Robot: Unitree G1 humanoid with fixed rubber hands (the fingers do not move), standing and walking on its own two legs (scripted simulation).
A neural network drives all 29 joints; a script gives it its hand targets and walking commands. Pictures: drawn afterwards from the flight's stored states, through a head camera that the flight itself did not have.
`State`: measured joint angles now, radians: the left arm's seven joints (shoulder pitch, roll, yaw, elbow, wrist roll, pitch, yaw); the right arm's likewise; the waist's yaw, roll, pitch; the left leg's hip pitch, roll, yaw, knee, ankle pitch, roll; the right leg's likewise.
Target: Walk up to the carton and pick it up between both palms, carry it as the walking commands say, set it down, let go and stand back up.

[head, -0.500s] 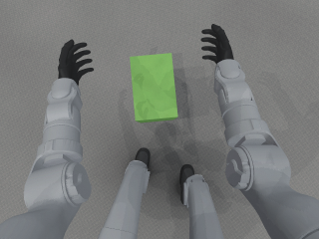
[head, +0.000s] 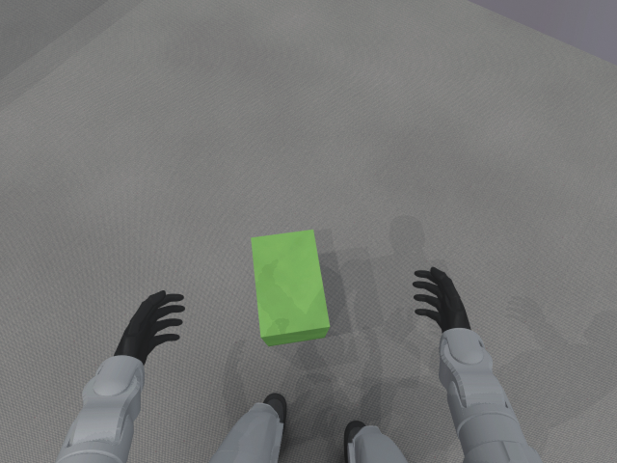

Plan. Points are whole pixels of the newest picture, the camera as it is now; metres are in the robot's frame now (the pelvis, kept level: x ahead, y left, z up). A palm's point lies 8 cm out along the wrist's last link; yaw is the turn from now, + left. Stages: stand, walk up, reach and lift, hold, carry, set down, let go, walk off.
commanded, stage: let go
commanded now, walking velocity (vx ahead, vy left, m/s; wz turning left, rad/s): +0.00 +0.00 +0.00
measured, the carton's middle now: (289, 290) +0.45 +0.08 -0.63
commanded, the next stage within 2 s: stand in 0.82 s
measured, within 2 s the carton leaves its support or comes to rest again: neither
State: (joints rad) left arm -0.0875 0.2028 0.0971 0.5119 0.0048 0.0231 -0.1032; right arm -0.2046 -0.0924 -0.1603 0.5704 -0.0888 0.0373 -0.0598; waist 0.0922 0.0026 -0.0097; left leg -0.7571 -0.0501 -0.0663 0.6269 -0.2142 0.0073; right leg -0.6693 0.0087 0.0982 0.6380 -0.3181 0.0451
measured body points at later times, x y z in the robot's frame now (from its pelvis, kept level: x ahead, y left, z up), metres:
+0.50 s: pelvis +0.04 -0.04 +0.02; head +0.05 -0.04 +0.47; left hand +0.21 +0.19 -0.05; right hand +0.21 -0.27 -0.05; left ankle +0.04 +0.11 -0.72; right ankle -0.02 -0.15 -0.72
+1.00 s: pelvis +0.03 -0.02 +0.02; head +0.04 +0.00 +0.47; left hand +0.18 +0.27 -0.08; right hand +0.18 -0.29 -0.06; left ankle +0.04 +0.11 -0.72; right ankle -0.02 -0.15 -0.72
